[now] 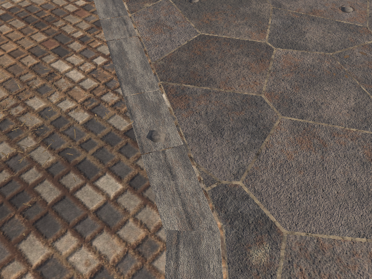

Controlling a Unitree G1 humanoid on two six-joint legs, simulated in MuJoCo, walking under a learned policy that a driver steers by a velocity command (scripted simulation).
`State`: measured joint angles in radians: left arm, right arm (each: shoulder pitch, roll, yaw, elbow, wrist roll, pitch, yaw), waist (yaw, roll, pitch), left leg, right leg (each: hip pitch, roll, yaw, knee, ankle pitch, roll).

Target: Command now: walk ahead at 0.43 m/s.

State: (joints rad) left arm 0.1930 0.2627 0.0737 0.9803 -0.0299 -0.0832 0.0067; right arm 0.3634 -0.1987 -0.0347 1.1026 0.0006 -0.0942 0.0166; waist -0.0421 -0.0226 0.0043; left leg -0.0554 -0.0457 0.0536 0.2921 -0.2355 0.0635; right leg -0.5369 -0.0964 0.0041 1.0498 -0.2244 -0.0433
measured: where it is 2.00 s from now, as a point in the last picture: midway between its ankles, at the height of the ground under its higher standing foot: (194, 161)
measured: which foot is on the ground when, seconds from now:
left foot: down 0.00-0.30, up 0.32-0.84, down 0.86-1.00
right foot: up 0.00-0.28, down 0.30-0.88, up 0.90-1.00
